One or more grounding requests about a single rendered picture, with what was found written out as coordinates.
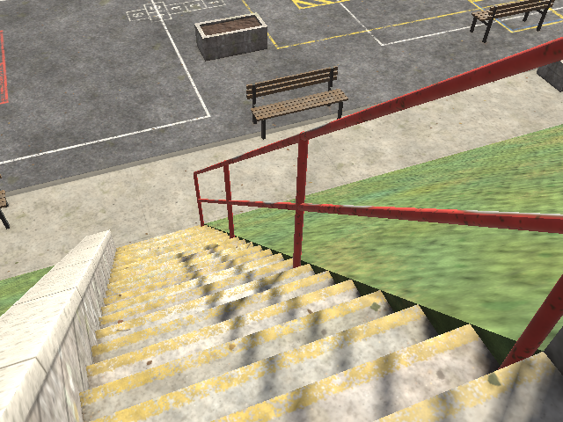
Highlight stairs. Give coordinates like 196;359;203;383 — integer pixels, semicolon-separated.
79;225;500;422

